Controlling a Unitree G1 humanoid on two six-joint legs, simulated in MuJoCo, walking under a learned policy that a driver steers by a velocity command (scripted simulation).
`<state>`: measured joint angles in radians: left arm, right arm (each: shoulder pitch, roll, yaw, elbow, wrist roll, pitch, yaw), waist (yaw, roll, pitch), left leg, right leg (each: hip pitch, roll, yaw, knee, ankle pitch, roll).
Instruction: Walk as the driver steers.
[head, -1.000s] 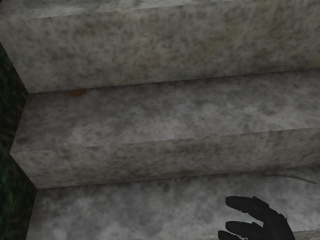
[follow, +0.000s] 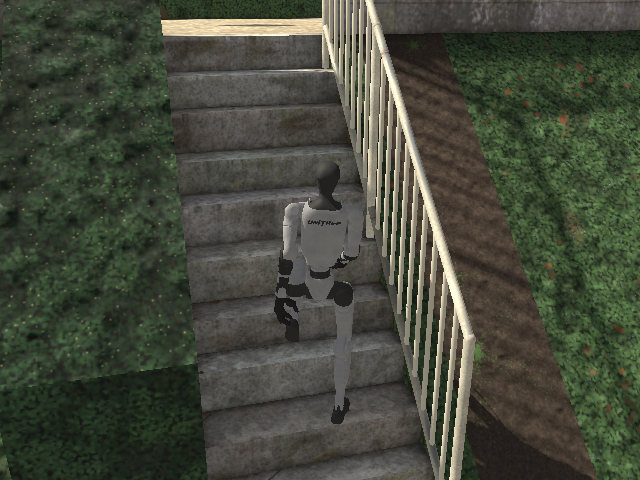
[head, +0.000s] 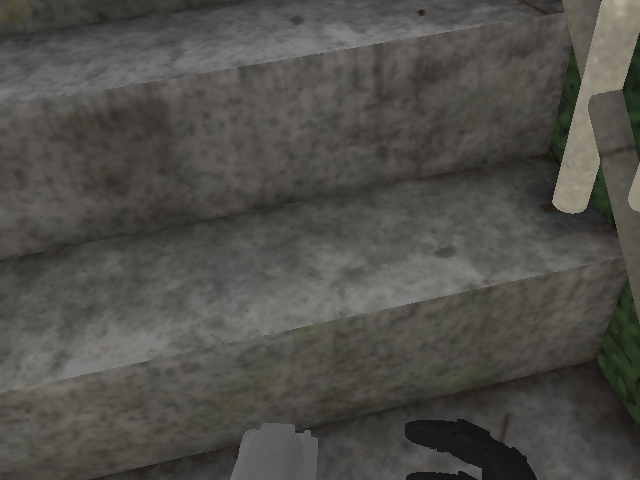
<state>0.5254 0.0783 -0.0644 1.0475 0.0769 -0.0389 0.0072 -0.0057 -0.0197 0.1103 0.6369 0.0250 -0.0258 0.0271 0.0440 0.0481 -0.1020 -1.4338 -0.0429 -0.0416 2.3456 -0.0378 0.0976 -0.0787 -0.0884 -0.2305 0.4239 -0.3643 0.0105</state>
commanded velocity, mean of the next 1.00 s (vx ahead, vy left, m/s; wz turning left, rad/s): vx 0.50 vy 0.00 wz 0.58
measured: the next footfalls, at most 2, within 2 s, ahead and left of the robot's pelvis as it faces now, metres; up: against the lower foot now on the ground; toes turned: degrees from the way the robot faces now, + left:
left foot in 0.10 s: +0.16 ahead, +0.11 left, +0.23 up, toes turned +5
right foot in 0.70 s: +0.43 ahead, -0.14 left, +0.42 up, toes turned +22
